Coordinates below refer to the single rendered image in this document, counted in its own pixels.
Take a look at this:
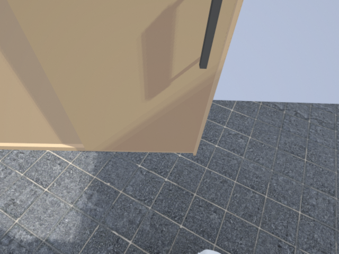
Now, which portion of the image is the handle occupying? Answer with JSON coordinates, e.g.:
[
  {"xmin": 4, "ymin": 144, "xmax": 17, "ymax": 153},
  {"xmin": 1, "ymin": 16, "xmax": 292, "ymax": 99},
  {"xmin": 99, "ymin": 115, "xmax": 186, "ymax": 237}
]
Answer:
[{"xmin": 199, "ymin": 0, "xmax": 222, "ymax": 69}]

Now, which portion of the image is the wardrobe door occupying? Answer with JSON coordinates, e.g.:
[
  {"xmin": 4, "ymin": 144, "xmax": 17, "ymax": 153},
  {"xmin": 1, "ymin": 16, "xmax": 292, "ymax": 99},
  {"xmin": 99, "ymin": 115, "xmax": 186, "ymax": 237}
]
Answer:
[
  {"xmin": 0, "ymin": 0, "xmax": 82, "ymax": 144},
  {"xmin": 7, "ymin": 0, "xmax": 237, "ymax": 152}
]

